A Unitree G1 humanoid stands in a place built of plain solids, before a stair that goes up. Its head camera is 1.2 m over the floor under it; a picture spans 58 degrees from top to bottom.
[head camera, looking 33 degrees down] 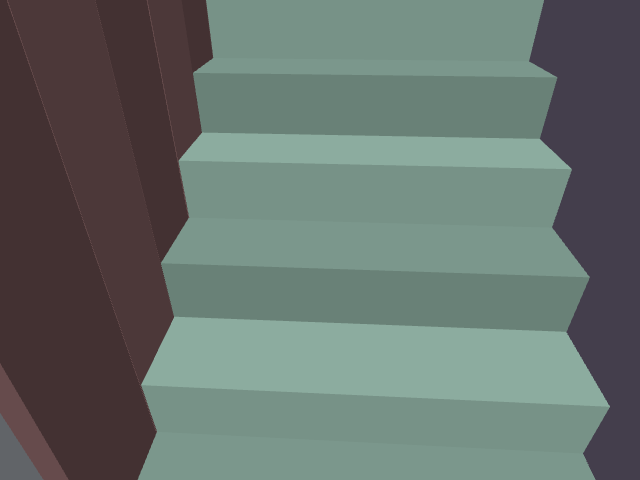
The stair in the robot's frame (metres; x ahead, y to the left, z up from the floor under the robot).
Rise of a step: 0.18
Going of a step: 0.23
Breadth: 1.07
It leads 3 degrees to the right of straight ahead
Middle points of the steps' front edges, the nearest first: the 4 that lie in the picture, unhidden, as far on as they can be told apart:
0.63 -0.11 0.37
0.86 -0.13 0.55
1.10 -0.14 0.73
1.33 -0.15 0.92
